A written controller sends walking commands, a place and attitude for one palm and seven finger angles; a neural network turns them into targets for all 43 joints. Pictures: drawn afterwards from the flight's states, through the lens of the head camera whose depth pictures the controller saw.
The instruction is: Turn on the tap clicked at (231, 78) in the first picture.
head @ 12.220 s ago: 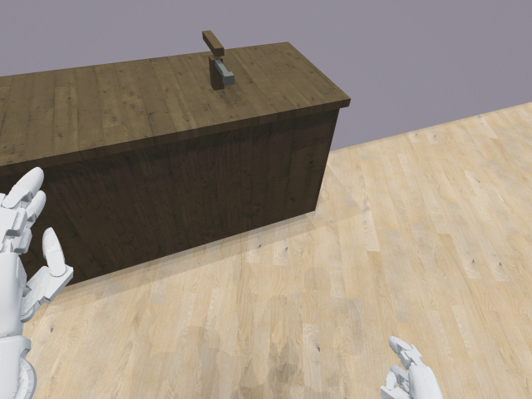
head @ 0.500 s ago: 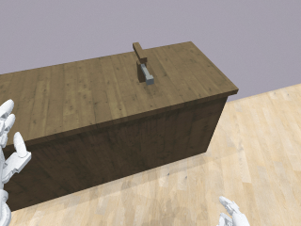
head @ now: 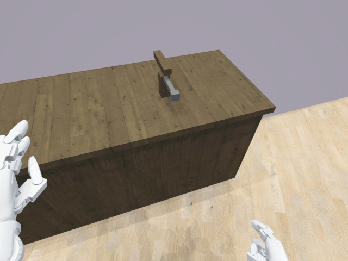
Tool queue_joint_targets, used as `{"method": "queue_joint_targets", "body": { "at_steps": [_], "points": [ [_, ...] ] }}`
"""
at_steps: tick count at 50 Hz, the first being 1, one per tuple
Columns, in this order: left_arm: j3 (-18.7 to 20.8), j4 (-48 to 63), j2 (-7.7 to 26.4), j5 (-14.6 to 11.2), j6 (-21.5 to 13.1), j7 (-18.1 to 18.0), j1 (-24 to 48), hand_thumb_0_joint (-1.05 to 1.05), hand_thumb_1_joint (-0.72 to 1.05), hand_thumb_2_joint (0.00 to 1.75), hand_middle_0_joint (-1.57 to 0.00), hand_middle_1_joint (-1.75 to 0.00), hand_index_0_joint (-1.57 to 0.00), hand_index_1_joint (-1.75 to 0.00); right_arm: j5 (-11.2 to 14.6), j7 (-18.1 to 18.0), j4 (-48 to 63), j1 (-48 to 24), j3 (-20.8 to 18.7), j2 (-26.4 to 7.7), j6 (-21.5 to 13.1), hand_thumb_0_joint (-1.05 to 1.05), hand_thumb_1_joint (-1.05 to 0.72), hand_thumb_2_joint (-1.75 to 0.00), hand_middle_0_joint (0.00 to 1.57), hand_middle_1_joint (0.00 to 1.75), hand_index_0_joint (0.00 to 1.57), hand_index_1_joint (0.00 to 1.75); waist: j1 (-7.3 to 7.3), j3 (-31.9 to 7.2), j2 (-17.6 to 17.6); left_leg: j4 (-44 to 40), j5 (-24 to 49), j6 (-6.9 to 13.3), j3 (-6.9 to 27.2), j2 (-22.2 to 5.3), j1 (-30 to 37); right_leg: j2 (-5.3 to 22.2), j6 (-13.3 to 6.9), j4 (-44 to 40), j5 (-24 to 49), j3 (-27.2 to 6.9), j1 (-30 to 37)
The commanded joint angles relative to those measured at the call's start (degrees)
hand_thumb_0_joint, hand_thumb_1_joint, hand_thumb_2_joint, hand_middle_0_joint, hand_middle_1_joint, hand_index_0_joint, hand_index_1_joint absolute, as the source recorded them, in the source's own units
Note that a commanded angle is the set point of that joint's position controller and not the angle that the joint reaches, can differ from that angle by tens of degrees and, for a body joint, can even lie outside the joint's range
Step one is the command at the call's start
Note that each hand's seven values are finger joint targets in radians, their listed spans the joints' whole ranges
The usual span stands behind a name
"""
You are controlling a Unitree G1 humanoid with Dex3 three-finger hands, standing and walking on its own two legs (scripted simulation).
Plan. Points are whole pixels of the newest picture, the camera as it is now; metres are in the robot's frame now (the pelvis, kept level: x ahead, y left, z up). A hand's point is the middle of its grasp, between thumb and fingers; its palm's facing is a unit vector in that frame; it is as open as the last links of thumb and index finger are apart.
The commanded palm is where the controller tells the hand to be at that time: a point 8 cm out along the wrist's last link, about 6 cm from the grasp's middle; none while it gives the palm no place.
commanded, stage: shuffle to correct the standing spot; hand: left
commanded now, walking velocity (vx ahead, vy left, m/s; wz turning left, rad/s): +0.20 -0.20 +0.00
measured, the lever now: (174, 95) +0.62 +0.05 +0.02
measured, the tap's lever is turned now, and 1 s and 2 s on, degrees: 0 0 0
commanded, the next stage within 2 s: come to a stop and stand still in 1.52 s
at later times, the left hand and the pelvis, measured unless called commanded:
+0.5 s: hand (93, 136) +0.32 +0.20 +0.15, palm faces +0.37 -0.86 -0.35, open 7.4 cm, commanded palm +0.24 +0.23 +0.18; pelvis +0.08 -0.04 -0.02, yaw -2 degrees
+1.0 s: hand (157, 106) +0.40 +0.08 +0.16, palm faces +0.35 -0.88 -0.31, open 7.4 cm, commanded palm +0.33 +0.12 +0.18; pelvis +0.17 -0.16 -0.02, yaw +0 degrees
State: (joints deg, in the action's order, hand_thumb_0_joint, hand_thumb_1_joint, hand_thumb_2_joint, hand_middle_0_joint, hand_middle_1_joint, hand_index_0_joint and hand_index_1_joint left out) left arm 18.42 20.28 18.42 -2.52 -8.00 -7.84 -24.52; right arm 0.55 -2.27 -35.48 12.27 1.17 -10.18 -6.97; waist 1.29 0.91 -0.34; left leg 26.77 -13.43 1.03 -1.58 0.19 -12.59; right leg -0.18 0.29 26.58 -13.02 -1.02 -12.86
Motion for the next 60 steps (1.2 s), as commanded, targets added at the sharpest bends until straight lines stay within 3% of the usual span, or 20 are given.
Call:
{"method": "queue_joint_targets", "body": {
  "at_steps": [1, 6, 10, 12, 18, 20, 23, 32, 33, 35, 40, 42, 43, 44, 45, 47, 52, 55, 57, 60],
  "points": [
    [6.21, 22.72, 12.59, 0.49, -4.93, -1.23, 12.18, 0.00, 0.90, 0.90, -0.20, -0.30, -0.20, -0.30, -0.11, -1.27, 9.89, -5.72, -2.59, -7.23, -2.34, 0.00, -0.90, -0.90, 0.20, 0.30, 0.20, 0.30, -1.10, -2.25, -12.07, -15.01, -20.04, 4.28, 16.68, -12.37, 1.88, -1.26, -1.11, 4.88, -7.88, 3.05, -5.49],
    [9.01, 21.77, 13.89, 0.38, -5.08, -2.19, 5.66, 0.00, 0.90, 0.90, -0.20, -0.30, -0.20, -0.30, -0.39, -0.37, 9.33, -4.47, -2.96, -6.85, -2.38, 0.00, -0.90, -0.90, 0.20, 0.30, 0.20, 0.30, -0.06, -5.45, -8.02, -1.33, -1.27, 3.38, 9.30, -10.07, -0.81, -0.02, -3.36, -2.96, -1.62, 2.74, 5.07],
    [8.29, 15.68, 12.04, -1.26, -3.66, -1.42, 0.30, 0.00, 0.90, 0.90, -0.20, -0.30, -0.20, -0.30, 0.99, 0.50, 9.66, -3.41, -4.06, -6.47, -1.09, 0.00, -0.90, -0.90, 0.20, 0.30, 0.20, 0.30, -0.07, -5.03, 12.47, 27.47, -9.36, -1.00, -0.85, -0.62, -22.33, 15.16, -16.17, -7.65, 5.08, -22.98, 16.61],
    [8.13, 15.13, 11.80, -1.44, -4.10, -1.25, 0.95, 0.00, 0.90, 0.90, -0.20, -0.30, -0.20, -0.30, 1.03, 0.49, 9.19, -3.56, -3.49, -6.43, -0.47, 0.00, -0.90, -0.90, 0.20, 0.30, 0.20, 0.30, 0.34, -3.23, 8.25, 31.74, -17.02, -1.10, 1.92, -3.41, -28.97, 17.64, -18.62, -5.90, 19.30, -22.69, 19.47],
    [7.20, 23.32, 13.43, -1.56, -4.67, -0.45, 8.73, 0.00, 0.90, 0.90, -0.20, -0.30, -0.20, -0.30, -0.39, -0.57, 9.15, -3.23, -3.51, -7.26, 0.65, 0.00, -0.90, -0.90, 0.20, 0.30, 0.20, 0.30, -3.49, -7.97, -4.49, 2.68, 6.07, 0.71, -3.35, -3.24, 15.97, 2.73, -7.03, 19.49, 7.64, 1.62, -9.85],
    [6.87, 30.07, 14.55, -1.50, -6.41, -0.62, 11.38, 0.00, 0.90, 0.90, -0.20, -0.30, -0.20, -0.30, -0.65, -0.48, 11.11, -5.49, -3.46, -7.97, -0.47, 0.00, -0.90, -0.90, 0.20, 0.30, 0.20, 0.30, -2.34, -7.91, -18.78, -8.80, 6.76, 6.25, 33.20, -24.32, 24.54, -4.56, -2.58, 43.79, -16.40, -1.40, -27.46],
    [10.39, 30.31, 18.16, -0.22, -5.72, 0.13, 11.21, 0.00, 0.90, 0.90, -0.20, -0.30, -0.20, -0.30, -0.97, 0.65, 10.72, -5.85, -3.84, -8.38, -1.64, 0.00, -0.90, -0.90, 0.20, 0.30, 0.20, 0.30, -1.36, -0.47, -13.90, -11.51, 5.57, 12.28, 30.24, -26.23, 9.09, 2.56, -1.41, 47.39, -10.18, -4.91, -30.09],
    [13.93, 18.36, 13.69, -0.68, -5.93, 0.71, -4.60, 0.00, 0.90, 0.90, -0.20, -0.30, -0.20, -0.30, 0.30, 1.36, 11.39, -2.89, -4.90, -8.10, -1.92, 0.00, -0.90, -0.90, 0.20, 0.30, 0.20, 0.30, 0.60, -6.50, -6.36, 5.48, -5.20, 2.96, -1.45, -14.29, -11.54, -1.15, -0.58, 4.72, 2.46, 10.53, 8.28],
    [13.90, 16.47, 14.47, -0.43, -5.40, 0.46, -2.93, 0.00, 0.90, 0.90, -0.20, -0.30, -0.20, -0.30, 0.36, 1.08, 10.85, -2.45, -4.77, -7.45, -1.93, 0.00, -0.90, -0.90, 0.20, 0.30, 0.20, 0.30, 1.09, -7.63, 2.39, 17.39, -10.57, 1.71, -4.82, -10.09, -14.40, -0.41, -1.71, 1.27, -1.40, 7.87, 12.15],
    [12.72, 15.29, 16.53, -0.40, -3.43, -0.28, 1.83, 0.00, 0.90, 0.90, -0.20, -0.30, -0.20, -0.30, 1.12, 0.37, 11.52, -3.45, -4.19, -6.18, -2.22, 0.00, -0.90, -0.90, 0.20, 0.30, 0.20, 0.30, 0.73, -6.69, 25.16, 43.66, -23.29, -0.74, -2.99, -1.37, -28.80, 17.95, -13.19, -10.06, -9.47, -24.82, 12.58],
    [7.69, 20.77, 13.43, -0.34, -2.03, -0.06, 10.67, 0.00, 0.90, 0.90, -0.20, -0.30, -0.20, -0.30, 0.60, 0.05, 8.26, -5.22, -2.42, -6.15, 0.22, 0.00, -0.90, -0.90, 0.20, 0.30, 0.20, 0.30, -1.53, -5.61, 11.93, 19.22, -14.19, -0.04, -2.13, -6.59, -6.90, 13.27, -11.73, 0.87, -4.62, -7.09, -6.17],
    [5.89, 26.77, 13.05, -1.10, -2.93, -0.06, 13.12, 0.00, 0.90, 0.90, -0.20, -0.30, -0.20, -0.30, -0.07, -0.56, 8.66, -5.12, -2.74, -6.99, 0.14, 0.00, -0.90, -0.90, 0.20, 0.30, 0.20, 0.30, -3.38, -6.98, -6.48, 2.26, -4.35, -0.64, -2.55, -3.65, 8.28, 4.18, -6.53, 18.87, -10.08, 3.53, -14.94],
    [5.80, 31.39, 12.54, -0.70, -4.30, -0.30, 13.80, 0.00, 0.90, 0.90, -0.20, -0.30, -0.20, -0.30, -0.42, -0.22, 10.13, -6.05, -3.98, -9.27, -0.33, 0.00, -0.90, -0.90, 0.20, 0.30, 0.20, 0.30, -2.73, -5.71, -24.68, -6.49, -7.89, 2.32, 20.78, -17.21, 16.36, -1.49, -2.49, 33.60, -18.57, 6.88, -29.72],
    [6.40, 35.45, 14.40, 0.08, -5.51, -0.64, 14.13, 0.00, 0.90, 0.90, -0.20, -0.30, -0.20, -0.30, -0.48, 0.19, 10.52, -6.26, -4.00, -8.69, -0.69, 0.00, -0.90, -0.90, 0.20, 0.30, 0.20, 0.30, -3.11, -2.44, -27.23, -13.54, -7.27, 4.30, 36.28, -25.36, 14.51, -1.55, -2.25, 44.08, -18.57, 1.56, -33.67],
    [8.85, 36.71, 16.59, 0.65, -6.60, -0.72, 12.45, 0.00, 0.90, 0.90, -0.20, -0.30, -0.20, -0.30, -0.06, 0.53, 10.65, -7.35, -3.55, -7.70, -1.31, 0.00, -0.90, -0.90, 0.20, 0.30, 0.20, 0.30, -1.38, -1.62, -15.86, -13.88, -5.57, 8.15, 32.90, -25.60, 11.19, 0.14, -2.34, 46.20, -11.48, -3.16, -32.48],
    [9.97, 37.24, 17.28, 1.11, -6.01, -0.16, 10.20, 0.00, 0.90, 0.90, -0.20, -0.30, -0.20, -0.30, -0.33, 1.87, 11.15, -6.37, -4.16, -7.89, -1.45, 0.00, -0.90, -0.90, 0.20, 0.30, 0.20, 0.30, -1.16, 1.73, -18.05, -12.08, -5.67, 9.99, 27.58, -24.42, 1.88, 3.65, -1.74, 44.23, -8.45, -2.09, -30.09],
    [14.82, 27.70, 16.71, 0.06, -6.53, -0.66, -0.60, 0.00, 0.90, 0.90, -0.20, -0.30, -0.20, -0.30, -0.46, 1.64, 9.95, -2.64, -5.32, -7.70, -1.94, 0.00, -0.90, -0.90, 0.20, 0.30, 0.20, 0.30, 0.30, -5.91, -20.12, -0.22, 15.68, 4.33, 3.07, -16.95, 1.50, 0.97, -1.64, 12.49, -4.44, 6.03, -8.40],
    [12.79, 16.19, 13.08, -0.70, -4.13, -0.03, -3.23, 0.00, 0.90, 0.90, -0.20, -0.30, -0.20, -0.30, 0.51, 1.22, 10.20, -1.56, -5.24, -7.41, -0.79, 0.00, -0.90, -0.90, 0.20, 0.30, 0.20, 0.30, 0.34, -8.64, -5.84, 16.18, 5.49, 1.14, -3.77, -12.07, -8.43, -3.69, -1.61, 1.06, 2.32, 10.67, 10.11],
    [14.03, 14.09, 17.84, -0.72, -2.72, -0.25, 2.14, 0.00, 0.90, 0.90, -0.20, -0.30, -0.20, -0.30, 1.54, 0.79, 11.47, -2.73, -5.05, -5.81, -0.76, 0.00, -0.90, -0.90, 0.20, 0.30, 0.20, 0.30, 0.41, -11.01, 26.76, 47.44, -22.30, -1.14, -3.01, -1.16, -29.15, 16.26, -12.41, -6.23, 6.04, -21.13, 19.37],
    [11.25, 11.23, 14.90, -0.46, -1.51, 0.60, 1.35, 0.00, 0.90, 0.90, -0.20, -0.30, -0.20, -0.30, 1.06, 0.50, 8.76, -2.79, -3.74, -6.56, -0.93, 0.00, -0.90, -0.90, 0.20, 0.30, 0.20, 0.30, 0.37, -2.59, 16.80, 48.03, -19.21, -1.56, 1.99, -6.94, -27.45, 17.07, -15.37, -7.50, 3.74, -19.63, 5.26]
  ]
}}
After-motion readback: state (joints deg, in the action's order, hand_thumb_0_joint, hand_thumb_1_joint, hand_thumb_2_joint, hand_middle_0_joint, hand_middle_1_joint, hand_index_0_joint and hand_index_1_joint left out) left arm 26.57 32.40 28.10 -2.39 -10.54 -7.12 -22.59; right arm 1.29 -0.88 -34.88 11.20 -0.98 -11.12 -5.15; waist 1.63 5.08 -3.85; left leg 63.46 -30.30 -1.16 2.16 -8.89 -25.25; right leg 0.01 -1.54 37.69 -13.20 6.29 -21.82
